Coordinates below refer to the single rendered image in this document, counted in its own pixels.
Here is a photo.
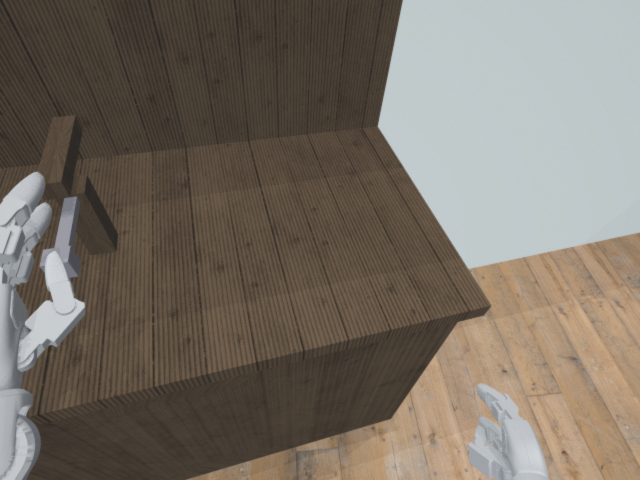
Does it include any robot left forearm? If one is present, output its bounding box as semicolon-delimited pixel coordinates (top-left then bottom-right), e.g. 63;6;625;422
0;389;41;480

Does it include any tap lever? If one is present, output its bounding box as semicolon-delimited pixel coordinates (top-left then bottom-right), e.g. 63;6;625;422
39;197;81;278

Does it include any robot right hand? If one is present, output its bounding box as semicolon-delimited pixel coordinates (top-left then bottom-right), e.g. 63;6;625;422
468;383;549;480

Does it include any counter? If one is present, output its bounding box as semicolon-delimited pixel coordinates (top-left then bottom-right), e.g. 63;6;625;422
0;0;491;480

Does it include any robot left hand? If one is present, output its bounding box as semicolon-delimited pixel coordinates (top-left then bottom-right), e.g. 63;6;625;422
0;172;86;391

